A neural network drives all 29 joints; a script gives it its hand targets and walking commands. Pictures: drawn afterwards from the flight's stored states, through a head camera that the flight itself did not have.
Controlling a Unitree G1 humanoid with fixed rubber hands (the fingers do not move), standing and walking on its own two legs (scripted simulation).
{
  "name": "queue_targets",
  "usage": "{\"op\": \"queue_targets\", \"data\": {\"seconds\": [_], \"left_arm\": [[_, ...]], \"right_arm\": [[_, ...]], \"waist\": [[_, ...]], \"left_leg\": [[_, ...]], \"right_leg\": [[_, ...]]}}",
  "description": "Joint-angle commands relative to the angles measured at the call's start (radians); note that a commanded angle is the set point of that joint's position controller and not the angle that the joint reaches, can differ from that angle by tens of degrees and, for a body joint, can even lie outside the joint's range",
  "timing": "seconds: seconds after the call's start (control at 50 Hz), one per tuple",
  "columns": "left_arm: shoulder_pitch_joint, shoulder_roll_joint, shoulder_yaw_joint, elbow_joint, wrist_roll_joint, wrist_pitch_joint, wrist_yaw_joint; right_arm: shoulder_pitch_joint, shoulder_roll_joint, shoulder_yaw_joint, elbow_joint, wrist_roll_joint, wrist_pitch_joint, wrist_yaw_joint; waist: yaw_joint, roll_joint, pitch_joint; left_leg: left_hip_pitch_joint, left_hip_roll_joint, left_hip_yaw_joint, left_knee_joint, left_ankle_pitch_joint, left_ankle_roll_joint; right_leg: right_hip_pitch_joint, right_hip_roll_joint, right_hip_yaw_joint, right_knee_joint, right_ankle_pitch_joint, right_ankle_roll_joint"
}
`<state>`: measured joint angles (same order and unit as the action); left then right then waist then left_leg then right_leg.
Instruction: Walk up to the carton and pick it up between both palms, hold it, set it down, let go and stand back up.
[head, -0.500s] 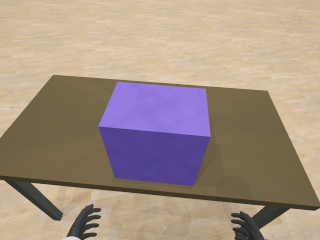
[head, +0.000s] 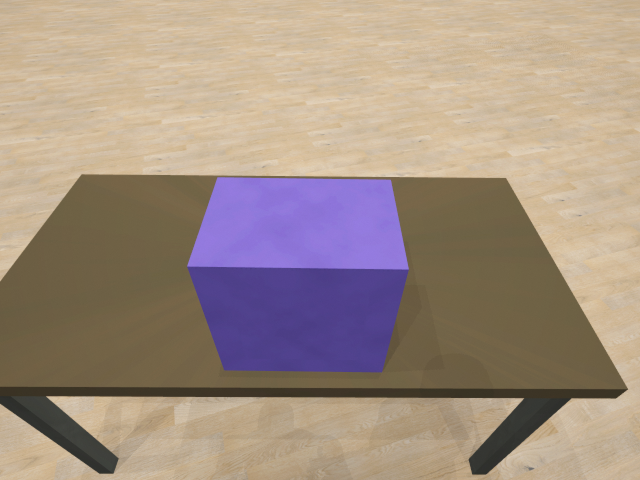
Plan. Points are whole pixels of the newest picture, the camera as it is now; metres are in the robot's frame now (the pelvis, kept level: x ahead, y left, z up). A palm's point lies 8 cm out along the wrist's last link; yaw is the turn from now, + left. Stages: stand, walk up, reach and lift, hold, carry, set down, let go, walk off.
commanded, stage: stand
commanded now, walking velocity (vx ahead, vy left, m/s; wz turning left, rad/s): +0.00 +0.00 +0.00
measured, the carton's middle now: (303, 279) +0.44 +0.03 -0.01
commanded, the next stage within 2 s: none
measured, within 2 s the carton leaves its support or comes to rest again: neither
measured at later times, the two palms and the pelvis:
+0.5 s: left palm out of the picture -0.03 +0.21 -0.14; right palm out of the picture -0.04 -0.21 -0.15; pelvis +0.00 +0.01 +0.00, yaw -1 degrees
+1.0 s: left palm out of the picture -0.03 +0.20 -0.14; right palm out of the picture -0.08 -0.21 -0.15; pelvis +0.00 +0.00 +0.00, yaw -1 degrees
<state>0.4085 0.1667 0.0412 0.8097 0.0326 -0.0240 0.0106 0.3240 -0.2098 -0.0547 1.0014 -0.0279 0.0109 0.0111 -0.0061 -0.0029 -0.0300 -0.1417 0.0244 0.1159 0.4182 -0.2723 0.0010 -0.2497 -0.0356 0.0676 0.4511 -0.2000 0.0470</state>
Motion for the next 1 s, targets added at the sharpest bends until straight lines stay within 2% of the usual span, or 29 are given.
{"op": "queue_targets", "data": {"seconds": [0.0, 0.38, 0.4, 0.42, 0.44, 0.46, 0.48, 0.5, 0.54, 0.56, 0.58, 0.6, 0.62, 0.64, 0.66, 0.68, 0.7, 0.72, 0.74, 0.76, 0.78, 0.8, 0.84, 0.88, 0.9, 0.92, 0.94, 0.96, 0.98], "left_arm": [[0.054, 0.096, 0.024, -0.020, -0.004, -0.019, 0.013], [0.085, 0.028, -0.009, 0.197, -0.013, -0.005, 0.035], [0.042, 0.043, -0.012, 0.201, -0.018, -0.001, 0.036], [0.069, 0.050, -0.012, 0.206, -0.014, -0.003, 0.036], [0.077, 0.036, -0.013, 0.213, -0.015, -0.002, 0.036], [0.077, 0.050, -0.016, 0.223, -0.016, -0.001, 0.040], [0.048, 0.059, -0.010, 0.224, -0.009, 0.002, 0.044], [0.070, 0.058, -0.010, 0.225, -0.019, 0.004, 0.042], [0.042, 0.023, -0.019, 0.231, -0.020, 0.005, 0.036], [0.051, 0.029, -0.020, 0.242, -0.014, 0.009, 0.041], [0.053, 0.022, -0.022, 0.264, -0.022, 0.010, 0.040], [0.055, 0.026, -0.018, 0.257, -0.015, 0.012, 0.035], [0.040, 0.011, -0.023, 0.273, -0.019, 0.007, 0.037], [0.030, -0.016, -0.032, 0.266, -0.021, 0.011, 0.039], [0.018, 0.006, -0.027, 0.258, -0.025, 0.010, 0.040], [0.022, 0.056, -0.018, 0.260, -0.022, 0.011, 0.040], [0.027, 0.044, -0.015, 0.270, -0.015, 0.015, 0.042], [0.030, 0.015, -0.035, 0.280, -0.020, 0.019, 0.037], [0.074, 0.002, -0.028, 0.287, -0.023, 0.021, 0.035], [0.068, -0.008, -0.041, 0.300, -0.024, 0.023, 0.041], [0.051, -0.008, -0.041, 0.296, -0.022, 0.029, 0.036], [0.011, 0.033, -0.030, 0.274, -0.016, 0.025, 0.033], [0.038, 0.023, -0.028, 0.292, -0.026, 0.015, 0.029], [0.052, 0.015, -0.037, 0.315, -0.016, 0.010, 0.035], [0.003, 0.020, -0.037, 0.299, -0.020, 0.008, 0.039], [0.004, 0.033, -0.035, 0.299, -0.013, 0.011, 0.042], [0.044, 0.020, -0.040, 0.302, -0.027, 0.009, 0.037], [0.008, 0.012, -0.041, 0.305, -0.014, 0.010, 0.036], [0.008, 0.025, -0.042, 0.300, -0.022, 0.010, 0.038]], "right_arm": [[0.023, -0.116, -0.024, -0.009, 0.003, -0.016, -0.013], [0.068, -0.039, -0.002, 0.140, 0.009, -0.005, -0.034], [0.078, -0.027, 0.001, 0.135, 0.014, -0.009, -0.034], [0.113, -0.029, 0.005, 0.144, 0.014, -0.008, -0.037], [0.099, -0.058, -0.002, 0.158, 0.010, -0.009, -0.035], [0.069, -0.010, 0.008, 0.151, 0.008, -0.012, -0.036], [0.107, -0.005, 0.013, 0.149, 0.010, -0.018, -0.035], [0.102, -0.029, 0.008, 0.158, 0.007, -0.016, -0.038], [0.105, 0.012, 0.020, 0.176, 0.006, -0.012, -0.037], [0.095, -0.025, 0.010, 0.164, 0.002, -0.010, -0.043], [0.099, -0.024, 0.008, 0.152, 0.013, -0.012, -0.042], [0.110, -0.047, 0.011, 0.173, 0.016, -0.010, -0.038], [0.121, -0.015, 0.008, 0.181, 0.019, -0.010, -0.037], [0.133, -0.001, 0.014, 0.183, 0.011, -0.010, -0.039], [0.115, -0.020, 0.013, 0.183, 0.010, -0.009, -0.042], [0.103, 0.016, 0.024, 0.178, 0.009, -0.010, -0.045], [0.087, 0.005, 0.024, 0.178, -0.006, -0.012, -0.044], [0.097, -0.007, 0.014, 0.171, 0.008, -0.008, -0.038], [0.127, -0.007, 0.018, 0.184, 0.008, -0.007, -0.039], [0.115, 0.001, 0.022, 0.183, 0.014, -0.004, -0.041], [0.123, -0.022, 0.015, 0.189, 0.013, -0.003, -0.039], [0.133, -0.004, 0.022, 0.180, 0.013, -0.004, -0.038], [0.159, 0.001, 0.020, 0.195, 0.013, -0.011, -0.043], [0.152, -0.029, 0.010, 0.187, 0.015, -0.011, -0.042], [0.143, 0.007, 0.020, 0.192, 0.010, -0.013, -0.037], [0.148, 0.013, 0.018, 0.191, 0.013, -0.010, -0.038], [0.158, 0.024, 0.024, 0.197, 0.012, -0.009, -0.042], [0.169, 0.014, 0.024, 0.199, 0.007, -0.008, -0.043], [0.154, 0.003, 0.025, 0.184, 0.009, -0.010, -0.042]], "waist": [[0.002, -0.009, 0.080], [-0.010, -0.017, 0.123], [-0.026, -0.024, 0.135], [-0.021, -0.007, 0.130], [-0.015, 0.033, 0.128], [-0.016, 0.005, 0.098], [-0.036, -0.045, 0.080], [-0.008, -0.033, 0.106], [-0.012, 0.026, 0.155], [-0.018, 0.028, 0.160], [-0.020, 0.014, 0.130], [-0.005, 0.009, 0.139], [-0.024, -0.058, 0.110], [-0.025, -0.058, 0.140], [-0.025, -0.023, 0.152], [-0.006, 0.003, 0.165], [-0.004, 0.039, 0.152], [-0.008, 0.004, 0.175], [0.009, 0.015, 0.154], [-0.003, 0.017, 0.186], [0.008, -0.041, 0.209], [-0.015, -0.077, 0.195], [-0.011, -0.020, 0.090], [-0.021, 0.034, 0.122], [-0.020, 0.013, 0.092], [-0.025, -0.037, 0.135], [-0.003, -0.001, 0.150], [-0.026, 0.010, 0.165], [-0.017, -0.001, 0.162]], "left_leg": [[-0.031, 0.084, -0.101, -0.123, 0.002, 0.017], [-0.007, 0.079, -0.073, -0.119, 0.032, 0.021], [-0.026, 0.078, -0.084, -0.123, 0.048, 0.027], [-0.021, 0.076, -0.076, -0.107, 0.087, 0.019], [-0.020, 0.071, -0.065, -0.107, 0.065, 0.025], [0.040, 0.083, -0.067, -0.112, 0.072, 0.031], [0.020, 0.086, -0.078, -0.109, 0.131, 0.032], [-0.024, 0.092, -0.078, -0.120, 0.059, 0.035], [-0.036, 0.078, -0.072, -0.130, 0.046, 0.029], [-0.033, 0.084, -0.071, -0.132, 0.050, 0.028], [-0.030, 0.072, -0.084, -0.126, 0.011, 0.029], [-0.030, 0.074, -0.074, -0.127, 0.007, 0.028], [-0.007, 0.089, -0.081, -0.121, 0.024, 0.023], [-0.007, 0.090, -0.082, -0.117, 0.035, 0.027], [-0.023, 0.081, -0.070, -0.116, 0.055, 0.022], [-0.062, 0.073, -0.071, -0.129, 0.006, 0.024], [-0.054, 0.090, -0.079, -0.143, 0.002, 0.030], [-0.071, 0.082, -0.089, -0.138, -0.008, 0.027], [-0.065, 0.078, -0.069, -0.150, -0.025, 0.026], [-0.111, 0.078, -0.073, -0.152, -0.078, 0.023], [-0.097, 0.074, -0.065, -0.137, -0.076, 0.018], [-0.092, 0.079, -0.082, -0.141, -0.065, 0.026], [-0.011, 0.077, -0.067, -0.123, -0.036, 0.023], [-0.030, 0.070, -0.066, -0.103, -0.030, 0.013], [-0.038, 0.075, -0.077, -0.107, 0.031, 0.017], [-0.019, 0.072, -0.062, -0.101, 0.025, 0.010], [-0.014, 0.066, -0.046, -0.102, 0.014, 0.016], [-0.038, 0.089, -0.072, -0.116, -0.020, 0.016], [-0.050, 0.079, -0.061, -0.105, 0.019, 0.017]], "right_leg": [[-0.036, -0.037, 0.026, -0.072, 0.132, -0.022], [-0.047, -0.032, 0.036, -0.077, 0.133, -0.019], [-0.032, -0.027, 0.045, -0.074, 0.147, -0.021], [-0.020, -0.036, 0.044, -0.072, 0.196, -0.018], [-0.013, -0.042, 0.057, -0.073, 0.179, -0.023], [-0.037, -0.032, 0.040, -0.081, 0.175, -0.021], [0.000, -0.036, 0.028, -0.060, 0.212, -0.023], [-0.007, -0.027, 0.033, -0.073, 0.157, -0.025], [-0.021, -0.032, 0.036, -0.072, 0.140, -0.012], [-0.038, -0.016, 0.023, -0.062, 0.161, -0.016], [-0.022, -0.020, 0.029, -0.070, 0.114, -0.016], [-0.022, -0.024, 0.023, -0.070, 0.123, -0.011], [-0.014, -0.023, 0.012, -0.065, 0.134, -0.004], [-0.040, -0.028, 0.014, -0.064, 0.152, -0.012], [-0.042, -0.024, 0.031, -0.065, 0.151, -0.014], [-0.026, -0.022, 0.037, -0.071, 0.108, -0.016], [0.013, -0.027, 0.027, -0.057, 0.117, -0.013], [-0.036, -0.028, 0.034, -0.059, 0.126, -0.013], [-0.013, -0.014, 0.018, -0.056, 0.108, -0.006], [-0.007, -0.017, 0.033, -0.057, 0.072, -0.015], [-0.038, -0.006, 0.021, -0.069, 0.053, -0.009], [-0.034, -0.015, 0.021, -0.064, 0.060, -0.009], [-0.034, -0.007, 0.023, -0.063, 0.080, -0.005], [-0.022, -0.020, 0.034, -0.065, 0.090, -0.013], [0.008, -0.033, 0.035, -0.061, 0.147, -0.024], [-0.048, -0.022, 0.034, -0.067, 0.114, -0.018], [-0.080, -0.007, 0.037, -0.066, 0.094, -0.014], [-0.062, -0.007, 0.019, -0.063, 0.108, -0.021], [-0.048, -0.027, 0.039, -0.067, 0.150, -0.019]]}}
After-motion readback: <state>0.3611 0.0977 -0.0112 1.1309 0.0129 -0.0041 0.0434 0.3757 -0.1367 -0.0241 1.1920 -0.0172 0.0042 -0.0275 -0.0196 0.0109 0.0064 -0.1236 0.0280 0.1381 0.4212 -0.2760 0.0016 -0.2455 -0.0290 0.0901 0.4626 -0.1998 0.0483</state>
